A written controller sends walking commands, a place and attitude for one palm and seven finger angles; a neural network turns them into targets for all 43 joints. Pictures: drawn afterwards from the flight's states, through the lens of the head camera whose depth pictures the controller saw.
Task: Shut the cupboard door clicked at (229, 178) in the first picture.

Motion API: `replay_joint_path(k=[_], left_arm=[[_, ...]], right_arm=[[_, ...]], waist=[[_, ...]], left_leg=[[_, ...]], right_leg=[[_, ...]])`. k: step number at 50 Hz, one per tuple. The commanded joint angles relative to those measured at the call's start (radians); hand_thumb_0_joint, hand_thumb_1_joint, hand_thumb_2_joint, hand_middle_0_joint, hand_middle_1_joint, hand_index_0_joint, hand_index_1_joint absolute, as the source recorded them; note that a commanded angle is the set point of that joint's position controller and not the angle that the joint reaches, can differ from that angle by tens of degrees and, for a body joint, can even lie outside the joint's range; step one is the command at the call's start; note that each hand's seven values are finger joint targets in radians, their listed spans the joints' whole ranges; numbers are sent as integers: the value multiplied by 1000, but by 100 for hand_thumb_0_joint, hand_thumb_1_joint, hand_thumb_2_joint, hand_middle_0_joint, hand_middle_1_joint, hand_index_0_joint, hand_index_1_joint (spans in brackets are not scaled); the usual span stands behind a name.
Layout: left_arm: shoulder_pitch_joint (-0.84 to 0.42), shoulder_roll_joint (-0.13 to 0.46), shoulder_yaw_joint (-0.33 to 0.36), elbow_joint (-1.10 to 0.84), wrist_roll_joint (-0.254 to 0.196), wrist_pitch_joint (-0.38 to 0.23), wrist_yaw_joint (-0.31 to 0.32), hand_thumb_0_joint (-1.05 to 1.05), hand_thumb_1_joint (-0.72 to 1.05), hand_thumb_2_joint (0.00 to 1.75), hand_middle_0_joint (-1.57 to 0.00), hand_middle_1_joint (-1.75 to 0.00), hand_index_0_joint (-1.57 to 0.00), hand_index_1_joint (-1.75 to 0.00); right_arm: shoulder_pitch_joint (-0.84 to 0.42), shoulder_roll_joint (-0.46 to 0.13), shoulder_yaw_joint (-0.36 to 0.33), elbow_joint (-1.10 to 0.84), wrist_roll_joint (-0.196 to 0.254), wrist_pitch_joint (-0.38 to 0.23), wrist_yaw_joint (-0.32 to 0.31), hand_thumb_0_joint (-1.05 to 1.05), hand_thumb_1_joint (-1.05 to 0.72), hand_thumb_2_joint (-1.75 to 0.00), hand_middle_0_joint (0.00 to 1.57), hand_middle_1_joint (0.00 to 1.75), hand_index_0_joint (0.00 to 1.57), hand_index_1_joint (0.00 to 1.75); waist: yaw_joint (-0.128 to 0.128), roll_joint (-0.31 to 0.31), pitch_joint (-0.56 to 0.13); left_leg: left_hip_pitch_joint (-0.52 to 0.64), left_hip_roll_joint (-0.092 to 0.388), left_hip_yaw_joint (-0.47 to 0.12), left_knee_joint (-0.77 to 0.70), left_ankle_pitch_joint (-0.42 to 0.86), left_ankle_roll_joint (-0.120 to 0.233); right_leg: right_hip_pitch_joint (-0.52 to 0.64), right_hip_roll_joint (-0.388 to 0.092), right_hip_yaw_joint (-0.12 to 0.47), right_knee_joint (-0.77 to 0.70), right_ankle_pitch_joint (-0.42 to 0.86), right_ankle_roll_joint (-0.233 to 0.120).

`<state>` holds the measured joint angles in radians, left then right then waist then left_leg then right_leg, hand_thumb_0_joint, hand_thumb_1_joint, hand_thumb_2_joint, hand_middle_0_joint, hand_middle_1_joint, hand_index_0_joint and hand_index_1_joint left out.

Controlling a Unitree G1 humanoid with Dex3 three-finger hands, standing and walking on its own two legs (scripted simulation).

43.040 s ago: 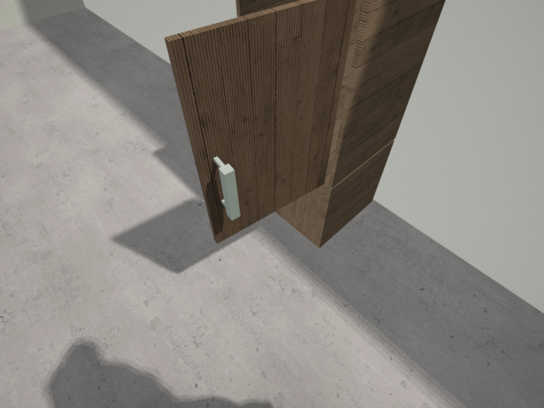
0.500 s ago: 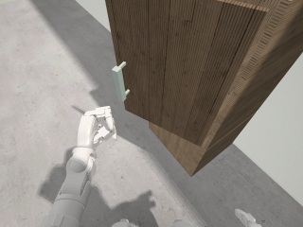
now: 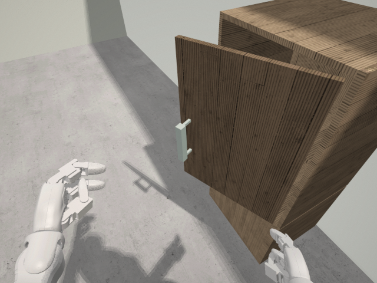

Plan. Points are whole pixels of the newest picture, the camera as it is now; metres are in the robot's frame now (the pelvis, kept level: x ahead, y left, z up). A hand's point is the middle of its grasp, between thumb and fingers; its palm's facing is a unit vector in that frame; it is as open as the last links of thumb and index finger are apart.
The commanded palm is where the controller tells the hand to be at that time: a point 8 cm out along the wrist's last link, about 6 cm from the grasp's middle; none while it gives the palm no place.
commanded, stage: draw the hand back to the body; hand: left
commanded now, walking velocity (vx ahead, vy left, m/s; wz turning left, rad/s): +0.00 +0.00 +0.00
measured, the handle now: (185, 140) +0.62 +0.09 -0.10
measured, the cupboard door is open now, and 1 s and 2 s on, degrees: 23 23 23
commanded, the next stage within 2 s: step back with the hand held close in 0.58 s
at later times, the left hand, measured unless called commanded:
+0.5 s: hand (41, 209) +0.18 +0.26 +0.15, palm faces +0.45 -0.81 -0.39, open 7.3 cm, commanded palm +0.13 +0.30 +0.18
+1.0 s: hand (36, 204) +0.19 +0.27 +0.16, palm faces +0.38 -0.78 -0.50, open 7.4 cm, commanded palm +0.13 +0.30 +0.18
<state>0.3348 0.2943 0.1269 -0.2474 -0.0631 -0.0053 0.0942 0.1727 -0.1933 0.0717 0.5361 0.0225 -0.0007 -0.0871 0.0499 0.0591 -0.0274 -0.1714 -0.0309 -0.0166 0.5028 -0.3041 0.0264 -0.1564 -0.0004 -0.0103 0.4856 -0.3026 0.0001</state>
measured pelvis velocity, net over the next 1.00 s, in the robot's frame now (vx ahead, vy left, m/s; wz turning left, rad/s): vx -0.02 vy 0.01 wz -0.02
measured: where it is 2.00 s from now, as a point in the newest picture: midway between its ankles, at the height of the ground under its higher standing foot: outside the picture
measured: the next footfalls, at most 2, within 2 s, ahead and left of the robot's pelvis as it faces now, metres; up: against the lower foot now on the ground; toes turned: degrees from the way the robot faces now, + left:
none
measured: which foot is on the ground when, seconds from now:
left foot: down 0.00-1.00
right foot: down 0.00-1.00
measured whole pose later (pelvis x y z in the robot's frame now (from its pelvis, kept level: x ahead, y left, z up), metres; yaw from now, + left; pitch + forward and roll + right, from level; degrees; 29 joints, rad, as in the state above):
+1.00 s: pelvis -0.02 +0.01 +0.00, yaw -1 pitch +1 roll +0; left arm 0.53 0.41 0.40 -0.39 -0.07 -0.16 0.11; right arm 0.18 -0.26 -0.02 0.58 0.03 0.00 -0.10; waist 0.00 0.06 -0.02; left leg -0.26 -0.03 0.01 0.51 -0.27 0.04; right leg -0.25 0.00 0.01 0.49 -0.26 0.01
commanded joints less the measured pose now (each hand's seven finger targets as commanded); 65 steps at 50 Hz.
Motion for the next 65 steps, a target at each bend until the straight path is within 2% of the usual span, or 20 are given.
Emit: replay_joint_path(k=[1, 6, 8, 10, 13, 18, 23, 27, 28, 35, 36, 37, 40, 45, 48, 49, 54, 62, 63, 65], left_arm=[[-77, 198, 193, -312, -1, -79, 26, 0, 90, 90, -45, -57, -45, -57], [4, 240, 288, -353, -9, -95, 32, 0, 90, 90, -31, -42, -31, -42], [47, 279, 350, -347, -14, -103, 38, 0, 90, 90, -25, -36, -25, -36], [60, 298, 392, -376, -16, -119, 41, 0, 90, 90, -20, -30, -20, -30], [66, 197, 293, -306, -9, -118, 31, 0, 90, 90, -20, -30, -20, -30], [26, 255, 330, -321, -1, -131, 41, 0, 90, 90, -20, -30, -20, -30], [33, 289, 365, -361, -1, -148, 47, 0, 90, 90, -20, -30, -20, -30], [33, 258, 347, -351, -3, -151, 43, 0, 90, 90, -20, -30, -20, -30], [48, 272, 364, -331, -6, -150, 43, 0, 90, 90, -20, -30, -20, -30], [49, 247, 342, -328, -7, -148, 34, 0, 90, 90, -20, -30, -20, -30], [-43, 346, 440, -366, -4, -191, 41, 0, 90, 90, -20, -30, -20, -30], [36, 294, 400, -297, -2, -203, 36, 0, 90, 90, -20, -30, -20, -30], [91, 270, 376, -294, 0, -226, 32, 0, 90, 90, -20, -30, -20, -30], [152, 306, 410, -346, -5, -229, 44, 0, 90, 90, -20, -30, -20, -30], [171, 347, 450, -359, -7, -220, 50, 0, 90, 90, -20, -30, -20, -30], [183, 327, 434, -358, -8, -218, 51, 0, 90, 90, -20, -30, -20, -30], [209, 327, 439, -368, -7, -221, 57, 0, 90, 90, -20, -30, -20, -30], [148, 311, 435, -392, 20, -260, 66, 0, 90, 90, -20, -30, -20, -30], [132, 340, 466, -401, 30, -270, 68, 0, 90, 90, -20, -30, -20, -30], [108, 306, 435, -400, 34, -279, 68, 0, 90, 90, -20, -30, -20, -30]], right_arm=[[-105, -106, -54, -128, -7, -71, -1, 0, -90, -90, 20, 30, 20, 30], [-110, -114, -68, -106, -6, -96, 3, 0, -90, -90, 20, 30, 20, 30], [-106, -121, -74, -95, -6, -107, 0, 0, -90, -90, 20, 30, 20, 30], [-109, -119, -79, -95, -3, -117, -1, 0, -90, -90, 20, 30, 20, 30], [-98, -133, -87, -74, -2, -128, 3, 0, -90, -90, 20, 30, 20, 30], [-97, -144, -95, -69, -6, -139, -8, 0, -90, -90, 20, 30, 20, 30], [-110, -130, -88, -68, -5, -155, -13, 0, -90, -90, 20, 30, 20, 30], [-110, -121, -82, -68, -4, -159, -10, 0, -90, -90, 20, 30, 20, 30], [-106, -126, -85, -63, -7, -161, -11, 0, -90, -90, 20, 30, 20, 30], [-104, -126, -89, -68, -7, -158, -6, 0, -90, -90, 20, 30, 20, 30], [-84, -172, -103, -89, -1, -135, -2, 0, -90, -90, 20, 30, 20, 30], [-87, -160, -103, -72, -6, -124, -4, 0, -90, -90, 20, 30, 20, 30], [-85, -154, -110, -78, -5, -97, -1, 0, -90, -90, 20, 30, 20, 30], [-90, -162, -120, -107, 0, -61, -12, 0, -90, -90, 20, 30, 20, 30], [-98, -166, -122, -122, 0, -40, -18, 0, -90, -90, 20, 30, 20, 30], [-92, -162, -120, -128, 2, -34, -18, 0, -90, -90, 20, 30, 20, 30], [-87, -170, -120, -142, 0, -25, -20, 0, -90, -90, 20, 30, 20, 30], [-74, -184, -115, -146, -2, -61, -21, 0, -90, -90, 20, 30, 20, 30], [-77, -190, -118, -141, -6, -70, -22, 0, -90, -90, 20, 30, 20, 30], [-66, -186, -114, -144, -5, -82, -20, 0, -90, -90, 20, 30, 20, 30]], waist=[[-4, 16, -110], [4, 20, -78], [12, -16, -68], [18, 7, -83], [-4, -8, -4], [5, -41, -37], [18, 17, -59], [11, 49, -11], [15, 11, -12], [9, 0, -20], [-35, 1, -1], [-40, -41, -13], [-45, -66, -70], [-42, -14, -174], [-37, -18, -187], [-40, -19, -187], [-39, 2, -163], [-47, 37, -66], [-43, 54, -66], [-49, 61, -45]], left_leg=[[55, 56, 11, -90, 391, -21], [39, 53, 19, -103, 338, -20], [19, 51, 18, -105, 324, -19], [22, 50, 21, -107, 308, -18], [17, 54, 19, -117, 281, -17], [17, 47, 17, -123, 226, -7], [16, 40, 25, -119, 228, -7], [8, 40, 30, -125, 216, -12], [0, 41, 29, -127, 214, -11], [18, 43, 39, -124, 235, -8], [-52, 60, 11, -73, 159, 14], [-38, 54, 5, -43, 150, 14], [-29, 56, 4, -7, 210, 7], [-28, 93, -8, -27, 484, 2], [-60, 103, -13, -27, 529, 0], [-78, 106, -16, -29, 528, -2], [-194, 125, -44, -66, 381, 13], [-518, 146, -97, -173, -198, 66], [-565, 153, -112, -192, -258, 74], [-623, 162, -122, -202, -344, 83]], right_leg=[[60, -5, -32, -69, 314, -15], [55, -5, -31, -88, 277, -11], [65, -3, -32, -95, 273, -12], [67, -4, -30, -89, 256, -12], [12, -4, -34, -106, 214, -8], [24, -5, -27, -106, 171, -8], [51, -5, -19, -108, 182, -12], [27, -1, -20, -113, 169, -12], [36, -2, -20, -121, 171, -11], [26, -1, -18, -118, 195, -5], [-23, -54, 78, -157, 217, -16], [-50, -84, 97, -166, 226, -26], [-46, -117, 110, -135, 315, -39], [36, -76, 48, -7, 530, -12], [51, -66, 43, 24, 563, -5], [56, -66, 43, 37, 555, -5], [73, -43, 47, 67, 440, 3], [149, -6, 66, 128, 209, 18], [183, 2, 63, 146, 203, 20], [189, 9, 71, 177, 165, 20]])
